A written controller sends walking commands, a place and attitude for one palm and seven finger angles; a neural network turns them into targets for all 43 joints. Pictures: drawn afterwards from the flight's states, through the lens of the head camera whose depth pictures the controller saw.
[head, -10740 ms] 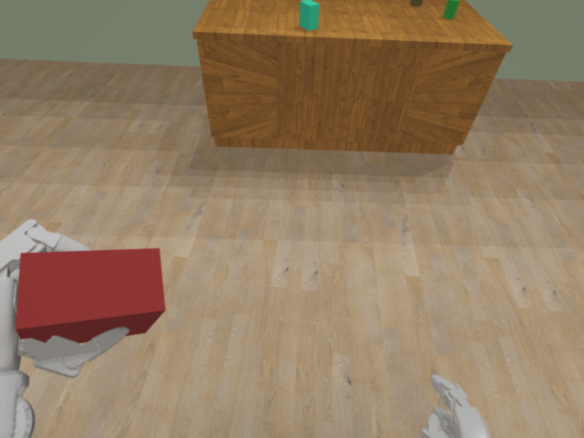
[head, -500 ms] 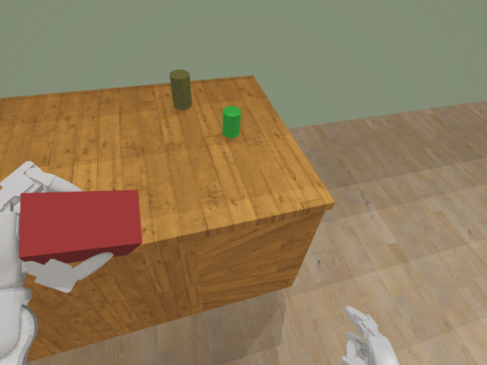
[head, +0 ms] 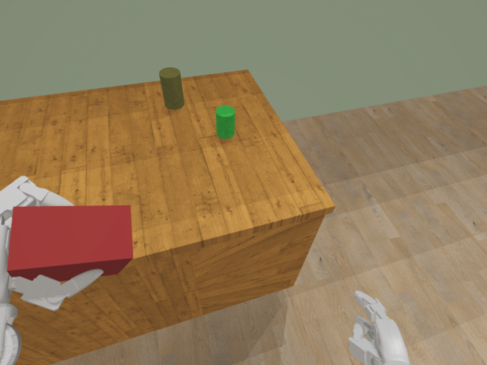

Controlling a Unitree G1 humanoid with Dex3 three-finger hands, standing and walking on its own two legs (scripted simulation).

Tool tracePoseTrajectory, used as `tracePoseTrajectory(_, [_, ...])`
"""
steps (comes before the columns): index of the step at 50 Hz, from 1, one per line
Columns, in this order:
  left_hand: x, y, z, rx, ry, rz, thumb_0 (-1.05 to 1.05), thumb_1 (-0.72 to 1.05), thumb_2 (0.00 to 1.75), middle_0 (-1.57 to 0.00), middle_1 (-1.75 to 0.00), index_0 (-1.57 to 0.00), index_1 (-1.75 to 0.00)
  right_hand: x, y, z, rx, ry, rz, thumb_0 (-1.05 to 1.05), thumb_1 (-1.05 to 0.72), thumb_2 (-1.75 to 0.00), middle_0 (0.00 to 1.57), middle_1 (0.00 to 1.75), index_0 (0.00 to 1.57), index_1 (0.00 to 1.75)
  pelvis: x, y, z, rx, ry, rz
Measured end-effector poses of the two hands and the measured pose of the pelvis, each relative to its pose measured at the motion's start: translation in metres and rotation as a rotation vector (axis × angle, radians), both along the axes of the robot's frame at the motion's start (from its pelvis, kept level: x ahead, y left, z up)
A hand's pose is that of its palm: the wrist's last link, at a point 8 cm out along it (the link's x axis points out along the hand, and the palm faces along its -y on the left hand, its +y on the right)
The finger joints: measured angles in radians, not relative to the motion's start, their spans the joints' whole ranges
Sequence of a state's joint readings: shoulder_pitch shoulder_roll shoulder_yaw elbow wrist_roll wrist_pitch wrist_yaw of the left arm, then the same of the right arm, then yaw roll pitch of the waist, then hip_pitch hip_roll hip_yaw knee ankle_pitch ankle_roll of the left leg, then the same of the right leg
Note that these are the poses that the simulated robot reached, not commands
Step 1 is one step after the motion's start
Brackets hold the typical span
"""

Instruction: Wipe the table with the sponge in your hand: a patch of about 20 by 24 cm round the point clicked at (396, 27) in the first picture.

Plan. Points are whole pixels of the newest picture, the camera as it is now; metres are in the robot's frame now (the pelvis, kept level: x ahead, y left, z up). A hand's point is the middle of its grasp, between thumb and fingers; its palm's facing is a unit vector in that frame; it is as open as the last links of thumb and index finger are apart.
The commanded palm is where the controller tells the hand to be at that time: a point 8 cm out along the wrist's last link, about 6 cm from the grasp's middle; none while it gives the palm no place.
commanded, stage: shuffle to correct the standing spot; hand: left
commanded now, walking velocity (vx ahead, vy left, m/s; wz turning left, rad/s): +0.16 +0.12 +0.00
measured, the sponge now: (90, 244) +0.22 +0.22 +0.14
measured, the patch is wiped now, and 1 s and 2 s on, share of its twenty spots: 0.00 0.00 0.00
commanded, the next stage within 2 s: none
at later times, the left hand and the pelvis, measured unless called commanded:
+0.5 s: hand (76, 225) +0.24 +0.24 +0.15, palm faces +0.34 -0.86 -0.38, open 10.4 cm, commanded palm +0.18 +0.29 +0.17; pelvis +0.02 +0.01 -0.02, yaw +0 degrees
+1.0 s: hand (52, 203) +0.27 +0.29 +0.15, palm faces +0.36 -0.85 -0.37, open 10.4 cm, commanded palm +0.22 +0.33 +0.17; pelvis +0.05 +0.06 -0.02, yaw -2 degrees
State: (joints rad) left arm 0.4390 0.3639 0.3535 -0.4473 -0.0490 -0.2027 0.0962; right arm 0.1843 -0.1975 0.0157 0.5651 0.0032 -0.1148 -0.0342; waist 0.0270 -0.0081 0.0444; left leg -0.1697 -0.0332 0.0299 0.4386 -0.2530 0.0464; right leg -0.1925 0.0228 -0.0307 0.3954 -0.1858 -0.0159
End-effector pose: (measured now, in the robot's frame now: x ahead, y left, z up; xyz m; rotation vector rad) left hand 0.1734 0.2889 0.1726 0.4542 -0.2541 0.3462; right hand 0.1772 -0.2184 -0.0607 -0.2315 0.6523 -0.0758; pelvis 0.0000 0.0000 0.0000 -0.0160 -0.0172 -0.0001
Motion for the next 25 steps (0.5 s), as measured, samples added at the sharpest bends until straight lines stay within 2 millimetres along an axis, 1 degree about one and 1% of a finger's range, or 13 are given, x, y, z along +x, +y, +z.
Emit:
tracePoseTrajectory(5, [-0.006,-0.002,-0.007,-0.033,0.006,0.023,-0.01,-0.51,0.99,-0.72,-1.35,-0.72,-1.34,-0.003,-0.001,-0.002,-0.006,0.004,0.015,0.02,-0.91,-0.90,0.20,0.30,0.20,0.30,-0.003,-0.002,-0.002,0.001,-0.008,0.003])
tracePoseTrajectory(10, [-0.006,-0.009,-0.006,-0.035,-0.023,0.007,-0.01,-0.51,0.99,-0.72,-1.35,-0.72,-1.34,-0.008,-0.006,-0.005,-0.019,0.009,0.008,0.02,-0.91,-0.90,0.20,0.30,0.20,0.30,-0.002,-0.003,-0.005,0.001,-0.008,-0.007])
tracePoseTrajectory(13, [0.001,-0.010,-0.003,-0.018,-0.041,-0.004,-0.01,-0.51,0.99,-0.72,-1.35,-0.72,-1.34,-0.011,-0.011,-0.008,-0.020,0.019,-0.011,0.02,-0.91,-0.90,0.21,0.30,0.20,0.30,0.001,-0.003,-0.006,0.003,-0.006,-0.014])
tracePoseTrajectory(19, [0.022,-0.009,-0.003,0.012,-0.045,-0.023,-0.01,-0.51,0.99,-0.72,-1.35,-0.72,-1.34,-0.017,-0.019,-0.018,-0.017,0.055,-0.057,0.02,-0.91,-0.90,0.20,0.30,0.20,0.30,0.011,-0.002,-0.010,-0.002,0.003,-0.011])
tracePoseTrajectory(25, [0.034,-0.004,-0.010,0.017,-0.040,-0.069,-0.01,-0.51,0.99,-0.72,-1.35,-0.72,-1.34,-0.018,-0.022,-0.023,-0.040,0.099,-0.098,0.02,-0.91,-0.90,0.20,0.30,0.20,0.30,0.021,0.009,-0.015,0.000,0.006,-0.008])
